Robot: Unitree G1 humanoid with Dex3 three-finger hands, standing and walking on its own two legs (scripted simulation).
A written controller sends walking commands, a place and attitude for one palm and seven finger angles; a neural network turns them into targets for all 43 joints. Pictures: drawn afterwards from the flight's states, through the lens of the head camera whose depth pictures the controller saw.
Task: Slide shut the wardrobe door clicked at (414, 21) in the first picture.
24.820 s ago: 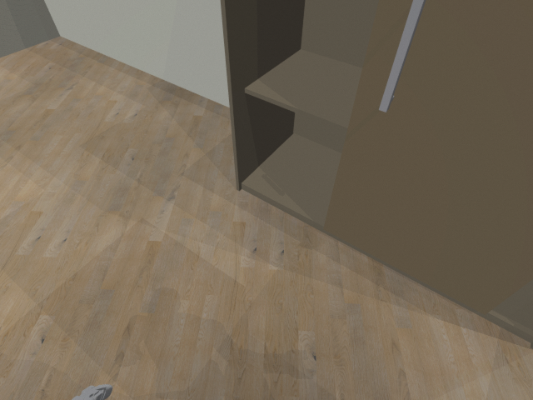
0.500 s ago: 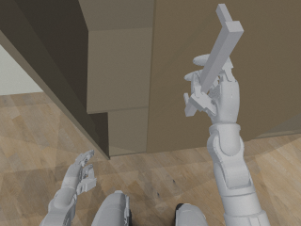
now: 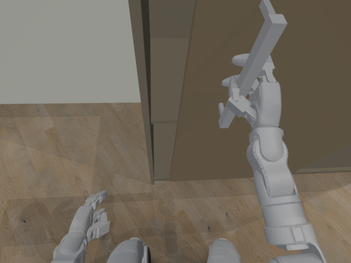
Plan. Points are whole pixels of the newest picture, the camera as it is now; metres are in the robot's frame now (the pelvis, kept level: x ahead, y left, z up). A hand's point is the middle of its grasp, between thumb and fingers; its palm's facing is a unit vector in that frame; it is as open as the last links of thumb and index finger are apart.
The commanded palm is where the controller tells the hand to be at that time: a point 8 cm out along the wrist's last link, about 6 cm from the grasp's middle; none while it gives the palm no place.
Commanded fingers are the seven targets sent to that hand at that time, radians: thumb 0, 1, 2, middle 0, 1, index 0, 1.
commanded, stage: step sideways, sliding the door along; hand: right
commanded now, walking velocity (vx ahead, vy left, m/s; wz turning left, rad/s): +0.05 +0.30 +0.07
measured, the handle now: (239, 78) +0.44 -0.13 +0.14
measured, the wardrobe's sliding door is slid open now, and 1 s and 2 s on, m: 0.08 0.00 0.00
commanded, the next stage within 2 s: stop walking and hold the door there in 0.56 s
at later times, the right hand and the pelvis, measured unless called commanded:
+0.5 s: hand (185, 97) +0.38 -0.02 +0.15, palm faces +0.19 +0.98 -0.07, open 6.2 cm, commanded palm +0.35 +0.01 +0.15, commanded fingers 0.00 -0.90 -0.90 0.45 1.40 0.45 1.40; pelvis -0.03 +0.12 +0.01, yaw +1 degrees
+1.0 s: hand (187, 95) +0.39 -0.02 +0.14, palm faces +0.41 +0.87 -0.27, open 6.0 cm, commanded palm +0.35 -0.06 +0.14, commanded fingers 0.00 -0.90 -0.90 0.45 1.40 0.45 1.40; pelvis +0.00 +0.23 +0.03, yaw +4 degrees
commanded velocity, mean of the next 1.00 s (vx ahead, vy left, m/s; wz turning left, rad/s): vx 0.00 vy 0.10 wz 0.05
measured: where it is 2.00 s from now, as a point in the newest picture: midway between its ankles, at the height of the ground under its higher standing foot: outside the picture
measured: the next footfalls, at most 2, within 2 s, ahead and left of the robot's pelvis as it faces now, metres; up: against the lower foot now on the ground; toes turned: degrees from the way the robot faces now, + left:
right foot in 0.16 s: +0.01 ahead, -0.17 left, +0.00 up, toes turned -8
right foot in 0.50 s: -0.01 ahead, -0.06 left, +0.00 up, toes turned -7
